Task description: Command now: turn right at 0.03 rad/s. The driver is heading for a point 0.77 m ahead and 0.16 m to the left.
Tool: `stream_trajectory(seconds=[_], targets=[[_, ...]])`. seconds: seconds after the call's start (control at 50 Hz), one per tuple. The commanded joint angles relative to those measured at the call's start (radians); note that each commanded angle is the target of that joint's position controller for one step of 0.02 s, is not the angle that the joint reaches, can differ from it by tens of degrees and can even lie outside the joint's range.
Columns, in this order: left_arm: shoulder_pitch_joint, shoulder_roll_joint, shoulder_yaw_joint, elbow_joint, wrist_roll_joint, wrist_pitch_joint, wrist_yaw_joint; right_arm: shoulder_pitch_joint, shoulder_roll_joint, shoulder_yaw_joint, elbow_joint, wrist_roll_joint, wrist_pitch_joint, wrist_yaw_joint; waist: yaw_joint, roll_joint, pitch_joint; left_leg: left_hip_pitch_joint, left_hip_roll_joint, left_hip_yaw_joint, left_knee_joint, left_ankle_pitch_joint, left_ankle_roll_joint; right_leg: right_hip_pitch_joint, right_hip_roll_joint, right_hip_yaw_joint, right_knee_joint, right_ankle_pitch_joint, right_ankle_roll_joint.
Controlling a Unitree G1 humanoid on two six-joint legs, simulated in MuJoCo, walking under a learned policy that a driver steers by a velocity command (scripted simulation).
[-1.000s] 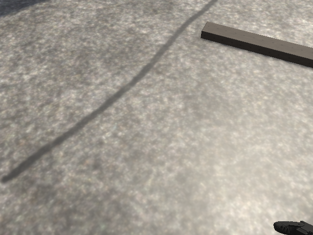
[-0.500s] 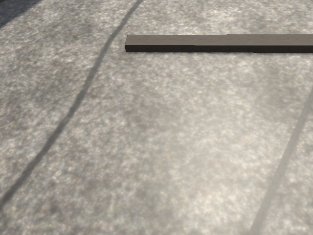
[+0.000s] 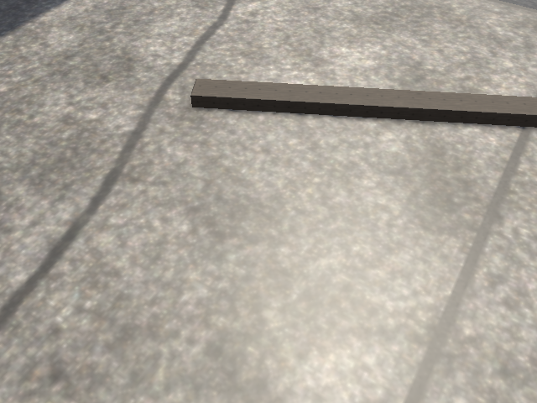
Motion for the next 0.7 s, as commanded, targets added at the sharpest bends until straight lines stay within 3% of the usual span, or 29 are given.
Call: stream_trajectory(seconds=[0.02, 0.28, 0.3, 0.34, 0.36, 0.4, 0.44, 0.48, 0.52, 0.54, 0.56, 0.58, 0.6, 0.62, 0.66, 0.7], targets=[[-0.027, 0.094, 0.025, -0.042, -0.002, -0.016, 0.006, -0.011, -0.119, -0.022, -0.037, 0.001, -0.011, -0.009, -0.006, 0.006, -0.029, -0.034, 0.046, -0.048, -0.096, 0.106, 0.030, 0.036, -0.065, 0.074, -0.083, 0.137, -0.024], [-0.007, 0.096, 0.026, 0.074, -0.009, -0.021, 0.018, 0.011, -0.102, -0.016, 0.049, 0.004, -0.007, -0.016, -0.006, 0.001, -0.015, -0.022, 0.023, -0.031, -0.106, 0.116, 0.027, 0.054, -0.066, 0.064, -0.095, 0.159, -0.017], [0.011, 0.096, 0.026, 0.090, -0.011, -0.020, 0.019, 0.032, -0.099, -0.016, 0.064, 0.006, -0.004, -0.017, -0.006, -0.001, -0.034, -0.018, 0.008, -0.017, -0.105, 0.013, 0.032, 0.060, -0.055, 0.054, -0.099, 0.047, -0.023], [0.030, 0.120, 0.037, 0.103, -0.024, -0.017, 0.021, 0.033, -0.112, -0.022, 0.067, 0.020, -0.002, -0.022, 0.005, -0.004, 0.023, -0.091, -0.012, -0.009, -0.076, -0.279, 0.064, -0.005, -0.043, 0.060, -0.104, -0.338, -0.054], [0.035, 0.122, 0.038, 0.103, -0.028, -0.023, 0.022, 0.027, -0.109, -0.021, 0.060, 0.024, -0.009, -0.025, 0.009, -0.013, 0.068, -0.136, -0.007, -0.021, -0.066, -0.363, 0.079, -0.045, -0.063, 0.094, -0.127, -0.451, -0.075], [0.078, 0.132, 0.041, 0.116, -0.038, -0.051, 0.017, 0.015, -0.091, -0.018, 0.047, 0.032, -0.038, -0.020, 0.024, -0.059, 0.107, -0.214, -0.005, -0.020, 0.004, -0.336, 0.090, -0.028, -0.138, 0.211, -0.184, -0.519, -0.125], [0.129, 0.167, 0.053, 0.137, -0.037, -0.072, 0.007, -0.002, -0.061, -0.015, 0.037, 0.036, -0.067, -0.007, 0.033, -0.153, 0.077, -0.257, -0.036, 0.034, 0.148, -0.177, 0.087, 0.047, -0.261, 0.413, -0.286, -0.550, -0.198], [0.093, 0.165, 0.050, 0.123, -0.036, -0.080, 0.003, 0.004, -0.067, -0.019, 0.037, 0.041, -0.083, 0.005, 0.009, -0.155, 0.082, -0.199, -0.019, 0.011, 0.158, -0.159, 0.124, -0.010, -0.303, 0.473, -0.327, -0.499, -0.223], [-0.031, 0.153, 0.042, 0.085, -0.046, -0.077, -0.002, 0.131, -0.062, -0.021, 0.089, 0.045, -0.092, 0.013, -0.077, -0.141, 0.074, 0.052, -0.025, 0.019, -0.048, -0.098, 0.158, -0.156, -0.223, 0.324, -0.267, -0.384, -0.161], [-0.097, 0.117, 0.031, 0.058, -0.046, -0.078, -0.003, 0.231, -0.105, -0.036, 0.130, 0.038, -0.094, 0.012, -0.118, -0.064, 0.061, 0.184, 0.025, -0.072, -0.118, -0.067, 0.167, -0.252, -0.143, 0.195, -0.128, -0.251, -0.101], [-0.136, 0.050, 0.016, 0.024, -0.043, -0.095, -0.005, 0.352, -0.198, -0.063, 0.169, 0.035, -0.096, 0.011, -0.135, 0.184, 0.033, 0.335, 0.187, -0.366, -0.251, -0.161, 0.232, -0.412, -0.003, -0.015, 0.191, -0.124, -0.019], [-0.151, 0.087, 0.023, 0.001, -0.042, -0.117, -0.004, 0.399, -0.230, -0.069, 0.170, 0.025, -0.100, 0.020, -0.148, 0.280, 0.043, 0.427, 0.349, -0.644, -0.332, -0.062, 0.322, -0.595, 0.016, -0.011, 0.416, -0.254, 0.003], [-0.116, 0.117, 0.032, 0.020, -0.050, -0.128, -0.010, 0.356, -0.165, -0.049, 0.156, 0.014, -0.105, 0.020, -0.105, 0.157, 0.058, 0.448, 0.353, -0.608, -0.302, 0.017, 0.321, -0.674, -0.037, 0.046, 0.561, -0.254, -0.010], [-0.071, 0.105, 0.028, 0.041, -0.056, -0.131, -0.018, 0.324, -0.133, -0.040, 0.140, 0.013, -0.108, 0.023, -0.077, 0.116, 0.048, 0.462, 0.319, -0.523, -0.290, 0.076, 0.292, -0.703, -0.067, 0.051, 0.618, -0.179, -0.027], [-0.095, 0.100, 0.030, 0.042, -0.046, -0.130, -0.026, 0.282, -0.117, -0.029, 0.125, 0.018, -0.100, 0.028, -0.055, 0.073, 0.064, 0.424, 0.279, -0.370, -0.315, 0.244, 0.240, -0.713, -0.124, 0.027, 0.590, -0.056, -0.035], [-0.125, 0.067, 0.023, 0.032, -0.038, -0.125, -0.038, 0.290, -0.084, -0.017, 0.125, 0.013, -0.083, 0.023, -0.052, 0.096, 0.057, 0.352, 0.220, -0.243, -0.344, 0.367, 0.211, -0.628, -0.131, -0.016, 0.494, 0.027, -0.017]])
